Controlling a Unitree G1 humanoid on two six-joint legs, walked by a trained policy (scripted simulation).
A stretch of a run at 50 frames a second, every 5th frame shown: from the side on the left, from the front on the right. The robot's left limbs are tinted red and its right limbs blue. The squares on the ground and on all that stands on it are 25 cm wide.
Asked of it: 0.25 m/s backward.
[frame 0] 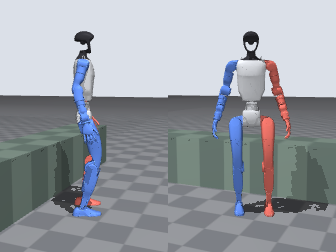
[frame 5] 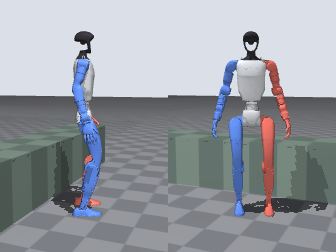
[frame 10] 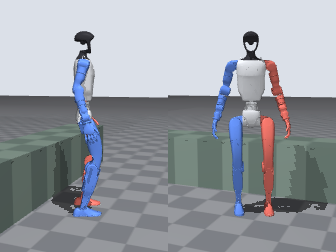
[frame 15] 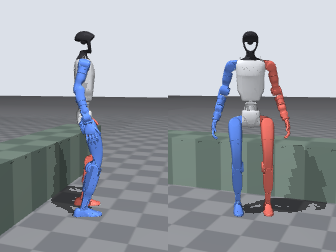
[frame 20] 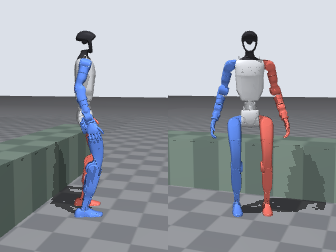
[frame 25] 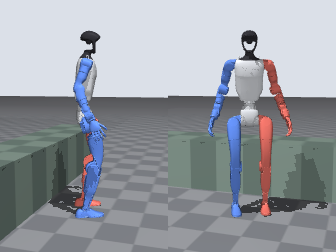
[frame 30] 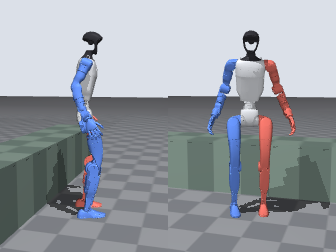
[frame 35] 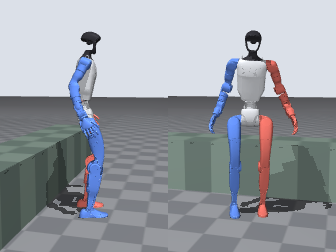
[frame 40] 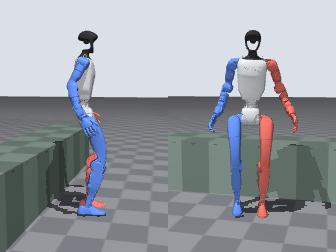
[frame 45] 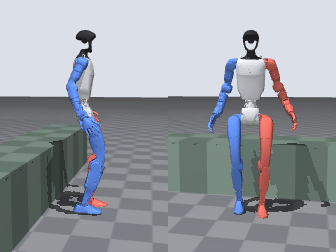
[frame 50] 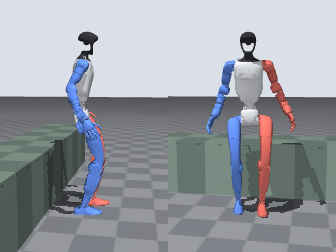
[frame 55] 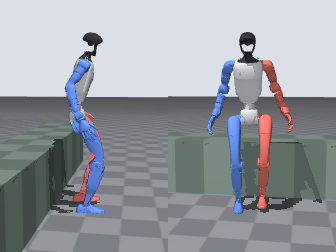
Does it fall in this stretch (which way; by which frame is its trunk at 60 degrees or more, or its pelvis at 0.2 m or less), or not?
no
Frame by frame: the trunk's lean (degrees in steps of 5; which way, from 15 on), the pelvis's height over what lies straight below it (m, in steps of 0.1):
0: 0, 0.8
5: 0, 0.8
10: 0, 0.8
15: 0, 0.8
20: 0, 0.8
25: 5, 0.8
30: 10, 0.8
35: 10, 0.8
40: 5, 0.8
45: 5, 0.8
50: 10, 0.8
55: 15 forward, 0.8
